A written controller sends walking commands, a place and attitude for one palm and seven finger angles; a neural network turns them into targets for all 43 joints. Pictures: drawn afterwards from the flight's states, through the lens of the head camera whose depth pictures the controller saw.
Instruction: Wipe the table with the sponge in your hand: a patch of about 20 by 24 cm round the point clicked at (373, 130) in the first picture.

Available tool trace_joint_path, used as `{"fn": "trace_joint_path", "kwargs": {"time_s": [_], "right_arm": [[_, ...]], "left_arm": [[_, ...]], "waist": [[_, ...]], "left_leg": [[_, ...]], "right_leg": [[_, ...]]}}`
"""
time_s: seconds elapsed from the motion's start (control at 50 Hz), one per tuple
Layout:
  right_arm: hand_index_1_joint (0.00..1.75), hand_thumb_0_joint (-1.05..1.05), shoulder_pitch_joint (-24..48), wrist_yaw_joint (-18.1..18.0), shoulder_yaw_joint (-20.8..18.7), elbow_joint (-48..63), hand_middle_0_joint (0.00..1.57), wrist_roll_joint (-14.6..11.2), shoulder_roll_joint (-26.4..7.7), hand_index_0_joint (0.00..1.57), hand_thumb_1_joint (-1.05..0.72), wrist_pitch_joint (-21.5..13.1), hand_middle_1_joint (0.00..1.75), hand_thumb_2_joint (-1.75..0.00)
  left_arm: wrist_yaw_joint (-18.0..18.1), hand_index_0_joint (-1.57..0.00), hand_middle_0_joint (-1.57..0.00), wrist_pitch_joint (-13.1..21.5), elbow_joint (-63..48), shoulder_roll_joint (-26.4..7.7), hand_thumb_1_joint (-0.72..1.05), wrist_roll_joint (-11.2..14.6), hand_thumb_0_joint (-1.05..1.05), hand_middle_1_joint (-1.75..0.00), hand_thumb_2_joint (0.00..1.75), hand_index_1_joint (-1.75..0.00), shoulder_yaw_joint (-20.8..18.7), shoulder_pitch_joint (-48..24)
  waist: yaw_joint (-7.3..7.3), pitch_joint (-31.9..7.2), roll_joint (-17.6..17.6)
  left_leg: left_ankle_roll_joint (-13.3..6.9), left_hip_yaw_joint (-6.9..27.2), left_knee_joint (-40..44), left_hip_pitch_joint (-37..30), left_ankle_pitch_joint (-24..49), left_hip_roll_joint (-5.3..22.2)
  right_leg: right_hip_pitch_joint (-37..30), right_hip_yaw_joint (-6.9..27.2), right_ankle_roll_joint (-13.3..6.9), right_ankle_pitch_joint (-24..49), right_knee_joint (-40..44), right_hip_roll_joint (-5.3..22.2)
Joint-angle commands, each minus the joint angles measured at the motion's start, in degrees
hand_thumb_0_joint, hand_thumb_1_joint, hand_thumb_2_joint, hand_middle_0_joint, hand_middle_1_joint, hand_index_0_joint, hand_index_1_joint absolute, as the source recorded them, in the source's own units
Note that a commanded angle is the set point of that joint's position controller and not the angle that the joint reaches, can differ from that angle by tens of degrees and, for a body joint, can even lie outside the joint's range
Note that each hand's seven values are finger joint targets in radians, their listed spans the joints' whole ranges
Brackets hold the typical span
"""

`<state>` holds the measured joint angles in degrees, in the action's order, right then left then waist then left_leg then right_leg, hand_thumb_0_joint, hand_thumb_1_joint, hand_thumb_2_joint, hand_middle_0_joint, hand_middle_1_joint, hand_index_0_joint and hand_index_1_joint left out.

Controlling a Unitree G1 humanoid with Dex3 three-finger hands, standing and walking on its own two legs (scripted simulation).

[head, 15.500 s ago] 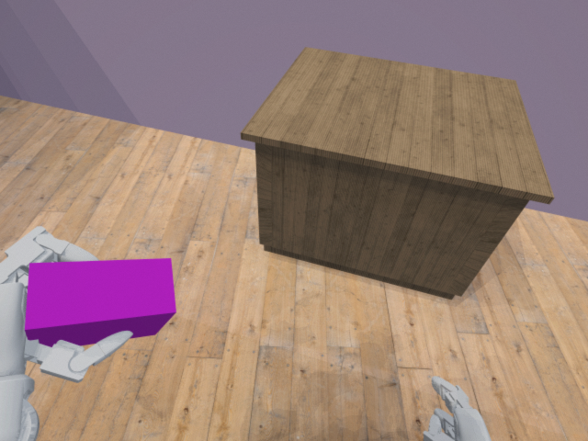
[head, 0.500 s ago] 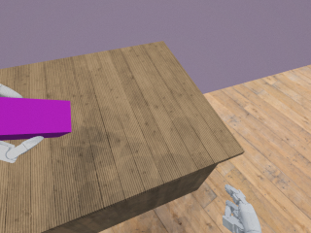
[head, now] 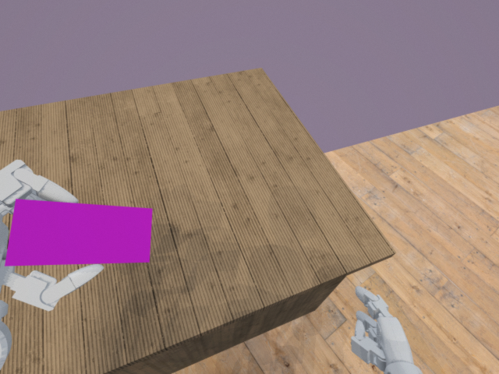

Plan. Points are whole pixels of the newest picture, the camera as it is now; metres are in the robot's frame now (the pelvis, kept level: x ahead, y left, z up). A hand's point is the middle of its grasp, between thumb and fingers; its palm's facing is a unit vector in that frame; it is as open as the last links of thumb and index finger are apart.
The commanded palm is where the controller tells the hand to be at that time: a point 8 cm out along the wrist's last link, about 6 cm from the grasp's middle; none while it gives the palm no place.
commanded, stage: come to a stop and stand still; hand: left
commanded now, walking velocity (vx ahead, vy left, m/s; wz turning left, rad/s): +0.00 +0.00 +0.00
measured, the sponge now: (102, 237) +0.24 +0.20 +0.15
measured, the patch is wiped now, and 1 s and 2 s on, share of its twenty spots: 0.00 0.00 0.00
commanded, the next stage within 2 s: look again from close up in 0.12 s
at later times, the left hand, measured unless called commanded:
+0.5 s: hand (53, 257) +0.20 +0.24 +0.16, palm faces +0.35 -0.85 -0.40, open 10.1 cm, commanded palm +0.14 +0.27 +0.18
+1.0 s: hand (31, 271) +0.19 +0.26 +0.15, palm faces +0.34 -0.83 -0.44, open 10.1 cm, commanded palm +0.14 +0.28 +0.18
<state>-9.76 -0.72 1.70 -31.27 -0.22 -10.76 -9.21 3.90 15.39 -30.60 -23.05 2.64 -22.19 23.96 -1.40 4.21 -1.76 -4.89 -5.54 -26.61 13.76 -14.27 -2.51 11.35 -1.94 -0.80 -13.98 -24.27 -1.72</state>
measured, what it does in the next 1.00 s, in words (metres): stands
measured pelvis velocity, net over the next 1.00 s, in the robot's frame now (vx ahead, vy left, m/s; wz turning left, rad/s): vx -0.02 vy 0.00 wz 0.01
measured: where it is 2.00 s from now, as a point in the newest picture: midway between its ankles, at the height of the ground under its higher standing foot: outside the picture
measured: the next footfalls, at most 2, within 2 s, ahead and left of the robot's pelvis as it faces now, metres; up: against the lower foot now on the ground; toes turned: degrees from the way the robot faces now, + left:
none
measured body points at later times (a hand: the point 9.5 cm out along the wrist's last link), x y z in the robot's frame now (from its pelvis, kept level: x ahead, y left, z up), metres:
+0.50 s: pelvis -0.02 -0.01 +0.00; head +0.01 +0.01 +0.45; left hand +0.18 +0.28 +0.18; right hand +0.16 -0.24 -0.07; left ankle +0.00 +0.05 -0.74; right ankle -0.01 -0.11 -0.74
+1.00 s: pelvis -0.02 +0.00 +0.00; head +0.01 +0.02 +0.45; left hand +0.17 +0.30 +0.17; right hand +0.15 -0.21 -0.08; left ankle +0.00 +0.05 -0.74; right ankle -0.01 -0.11 -0.74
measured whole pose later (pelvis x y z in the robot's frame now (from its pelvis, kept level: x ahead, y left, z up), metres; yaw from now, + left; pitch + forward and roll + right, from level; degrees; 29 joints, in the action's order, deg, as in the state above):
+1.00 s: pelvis -0.02 +0.00 +0.00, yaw +1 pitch +0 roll -1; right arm -13.9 -2.0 1.7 -33.6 -0.6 -10.4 -10.0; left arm 3.1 16.2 -22.8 -24.3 2.3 -21.4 24.5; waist -2.2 3.2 -2.1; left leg -5.5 -5.4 -25.4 14.3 -11.9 -3.7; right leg 13.2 -2.2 -0.5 -13.5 -26.3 -0.5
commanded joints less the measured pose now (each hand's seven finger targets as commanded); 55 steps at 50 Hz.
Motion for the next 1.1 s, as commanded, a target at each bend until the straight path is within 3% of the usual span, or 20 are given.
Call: {"fn": "trace_joint_path", "kwargs": {"time_s": [0.0, 0.08, 0.1, 0.18, 0.46, 0.52, 0.58, 0.6, 0.62, 0.64, 0.66, 0.68, 0.72, 0.76, 0.78, 0.84, 0.86, 0.88, 0.98, 1.08], "right_arm": [[0.3, 0.0, 1.2, -1.4, -3.2, 7.7, 0.2, -0.5, -8.4, 0.2, -0.9, -1.1, 0.3, -0.9], [0.3, 0.0, 3.2, -2.3, -2.9, 8.6, 0.2, -0.8, -7.9, 0.2, -0.9, -1.3, 0.3, -0.9], [0.3, 0.0, 2.6, -2.2, -2.7, 8.4, 0.2, -0.3, -8.2, 0.2, -0.9, -1.2, 0.3, -0.9], [0.3, 0.0, 3.6, -2.5, -2.8, 8.5, 0.2, -0.7, -8.0, 0.2, -0.9, -1.9, 0.3, -0.9], [0.3, 0.0, 2.3, -2.6, -3.2, 7.9, 0.2, -0.5, -8.5, 0.2, -0.9, -1.1, 0.3, -0.9], [0.3, 0.0, 2.7, -2.7, -3.1, 7.9, 0.2, -0.5, -8.5, 0.2, -0.9, -1.4, 0.3, -0.9], [0.3, 0.0, 3.5, -2.8, -3.0, 7.6, 0.2, -0.5, -8.6, 0.2, -0.9, -1.7, 0.3, -0.9], [0.3, 0.0, -5.7, -1.1, -2.8, 5.5, 0.2, 2.8, -9.5, 0.2, -0.9, -4.0, 0.3, -0.9], [0.3, 0.0, 1.9, -1.1, -0.6, 3.6, 0.2, 1.3, -3.2, 0.2, -0.9, -3.3, 0.3, -0.9], [0.3, 0.0, 1.8, -1.3, -3.5, 6.9, 0.2, 0.3, -6.8, 0.2, -0.9, -3.8, 0.3, -0.9], [0.3, 0.0, -0.1, -0.8, -4.2, 6.7, 0.2, -0.1, -8.4, 0.2, -0.9, -4.2, 0.3, -0.9], [0.3, 0.0, 1.6, 0.0, -4.4, 6.7, 0.2, -0.9, -7.7, 0.2, -0.9, -4.7, 0.3, -0.9], [0.3, 0.0, 1.1, 1.1, -4.2, 7.2, 0.2, -0.5, -8.4, 0.2, -0.9, -4.6, 0.3, -0.9], [0.3, 0.0, 1.7, 1.3, -3.8, 7.6, 0.2, -0.5, -8.3, 0.2, -0.9, -4.8, 0.3, -0.9], [0.3, 0.0, 3.0, 1.1, -3.6, 7.6, 0.2, -0.9, -8.1, 0.2, -0.9, -4.8, 0.3, -0.9], [0.3, 0.0, 1.7, -0.4, -3.7, 7.7, 0.2, -0.7, -8.5, 0.2, -0.9, -4.5, 0.3, -0.9], [0.3, 0.0, 1.8, -1.0, -3.7, 7.7, 0.2, -0.7, -8.3, 0.2, -0.9, -4.3, 0.3, -0.9], [0.3, 0.0, 2.5, -1.5, -3.4, 7.5, 0.2, -0.8, -8.4, 0.2, -0.9, -4.2, 0.3, -0.9], [0.3, 0.0, 2.3, -2.1, -2.9, 7.0, 0.2, -0.8, -7.6, 0.2, -0.9, -4.8, 0.3, -0.9], [0.3, 0.0, 2.2, -1.0, -3.2, 6.5, 0.2, -0.7, -7.8, 0.2, -0.9, -5.7, 0.3, -0.9]], "left_arm": [[1.0, -1.2, -1.2, 1.4, -4.7, -7.4, 0.1, 1.6, 0.0, -1.6, 1.3, -1.6, -6.2, -0.6], [1.5, -1.2, -1.2, 1.3, -9.7, -9.9, 0.1, 1.2, 0.0, -1.6, 1.3, -1.6, -6.9, -4.8], [1.3, -1.2, -1.2, 1.6, -9.8, -7.7, 0.1, 1.5, 0.0, -1.6, 1.3, -1.6, -4.7, -5.2], [2.2, -1.2, -1.2, 1.3, -13.8, -9.1, 0.1, 0.8, 0.0, -1.6, 1.3, -1.6, -4.8, -6.1], [1.8, -1.2, -1.2, 0.3, -6.2, -7.7, 0.1, 1.2, 0.0, -1.6, 1.3, -1.6, -4.1, -2.6], [1.8, -1.2, -1.2, 0.3, -7.4, -7.4, 0.1, 1.0, 0.0, -1.6, 1.3, -1.6, -3.2, -4.0], [2.4, -1.2, -1.2, 0.5, -10.9, -9.5, 0.1, 0.5, 0.0, -1.6, 1.3, -1.6, -4.7, -5.4], [2.4, -1.2, -1.2, 6.7, -25.6, -54.3, 0.1, -9.2, 0.0, -1.6, 1.3, -1.6, -36.0, -63.9], [-0.1, -1.2, -1.2, 3.6, 10.4, -17.2, 0.1, -2.6, 0.0, -1.6, 1.3, -1.6, -13.3, -28.3], [0.3, -1.2, -1.2, 3.3, 4.6, -13.1, 0.1, -0.4, 0.0, -1.6, 1.3, -1.6, -9.8, -13.4], [0.4, -1.2, -1.2, 2.9, 3.7, -9.5, 0.1, 0.7, 0.0, -1.6, 1.3, -1.6, -6.6, -10.4], [-0.3, -1.2, -1.2, 3.5, -0.1, -5.6, 0.1, 1.8, 0.0, -1.6, 1.3, -1.6, -4.0, -6.7], [0.0, -1.2, -1.2, 4.7, -9.0, -7.2, 0.1, 1.7, 0.0, -1.6, 1.3, -1.6, -3.5, -2.7], [0.5, -1.2, -1.2, 4.5, -9.5, -7.4, 0.1, 1.5, 0.0, -1.6, 1.3, -1.6, -3.2, 0.5], [1.0, -1.2, -1.2, 4.0, -8.5, -7.8, 0.1, 1.4, 0.0, -1.6, 1.3, -1.6, -4.5, 2.0], [1.5, -1.2, -1.2, 4.1, -5.8, -10.7, 0.1, 1.5, 0.0, -1.6, 1.3, -1.6, -8.1, -1.5], [1.7, -1.2, -1.2, 4.1, -4.6, -11.5, 0.1, 1.6, 0.0, -1.6, 1.3, -1.6, -9.1, -2.5], [1.9, -1.2, -1.2, 4.2, -6.3, -13.5, 0.1, 1.4, 0.0, -1.6, 1.3, -1.6, -10.7, -5.8], [1.5, -1.2, -1.2, 4.6, -7.5, -10.2, 0.1, 0.9, 0.0, -1.6, 1.3, -1.6, -6.2, -13.1], [2.1, -1.2, -1.2, 3.8, -10.7, -6.7, 0.1, 0.0, 0.0, -1.6, 1.3, -1.6, -2.4, -10.2]], "waist": [[0.38, -11.3, 2.9], [0.24, -12.3, 5.7], [0.22, -12.8, 5.9], [0.18, -14.0, 8.3], [0.34, -9.8, 3.1], [0.39, -10.0, 3.4], [0.39, -11.5, 7.0], [0.95, -0.5, -0.7], [0.27, -14.1, 4.6], [-1.99, -10.9, 6.2], [-0.62, -14.1, 9.6], [-0.64, -17.3, 15.4], [-1.06, -16.0, 13.7], [-1.12, -12.5, 6.0], [-1.13, -11.2, 4.7], [-0.47, -8.1, -1.6], [-0.43, -7.4, -1.5], [-0.29, -6.7, 2.3], [-0.16, -10.1, 9.9], [-0.2, -13.8, 6.8]], "left_leg": [[6.8, 9.4, 4.4, -5.5, 21.0, 9.5], [6.1, 9.2, 5.1, -6.8, 18.3, 8.7], [5.6, 9.2, 5.2, -6.5, 17.6, 8.8], [5.2, 9.4, 5.1, -7.6, 15.7, 8.4], [3.8, 10.0, 7.8, -3.5, 5.2, 8.6], [3.7, 10.1, 8.1, -3.8, 4.5, 8.3], [4.0, 10.1, 7.9, -4.8, 6.3, 8.1], [2.0, 5.8, 0.5, 2.5, 7.4, 9.5], [2.0, 9.9, 3.3, -3.7, 12.4, 7.0], [3.3, 8.1, 2.5, -4.1, 9.6, 7.1], [3.3, 8.1, 3.7, -4.3, 6.5, 6.3], [3.0, 7.7, 4.2, -6.7, 8.1, 7.1], [2.7, 10.6, 6.3, -2.8, 7.4, 9.2], [2.5, 11.7, 8.4, 2.1, 0.5, 9.6], [2.6, 11.7, 9.3, 2.1, -0.6, 9.7], [3.4, 13.6, 10.7, 3.8, -3.5, 10.3], [3.5, 13.8, 10.9, 3.6, -3.8, 10.2], [4.3, 13.7, 11.6, 2.5, -2.6, 10.2], [5.1, 12.1, 10.1, -2.7, 3.5, 10.1], [5.8, 11.1, 6.6, -7.0, 13.3, 9.5]], "right_leg": [[-2.2, 4.8, -1.1, 16.1, 3.0, 4.7], [-2.7, 5.9, -1.1, 16.5, 3.4, 4.9], [-3.1, 5.3, -1.1, 15.9, 3.6, 4.9], [-3.6, 6.8, -1.2, 15.3, 3.7, 5.2], [-2.1, 7.2, -0.7, 9.6, 7.3, 5.1], [-2.0, 7.1, -0.7, 8.8, 7.6, 5.0], [-2.8, 7.3, -1.0, 10.1, 6.6, 5.0], [10.6, 6.2, 5.3, 11.6, 8.7, 5.2], [4.0, 7.0, -1.5, 6.2, 3.5, 7.2], [0.6, 11.3, -0.7, 8.4, 6.6, 6.7], [-2.8, 11.3, -1.3, 7.3, 4.4, 7.0], [-2.9, 9.4, -0.8, 8.5, 1.4, 6.4], [-4.6, 7.1, -0.6, 6.8, -0.9, 5.4], [-5.2, 6.5, -0.4, 3.8, -0.8, 4.9], [-4.1, 5.8, -0.5, 3.4, -0.5, 4.4], [-2.0, 5.4, -0.2, 1.2, 0.2, 4.4], [-1.3, 5.7, -0.1, 1.1, 0.6, 4.5], [0.0, 5.2, -0.1, 1.5, 0.1, 4.2], [-0.6, 5.0, -0.6, 4.4, -0.8, 4.6], [-2.3, 5.5, -0.9, 9.2, 0.4, 4.6]]}}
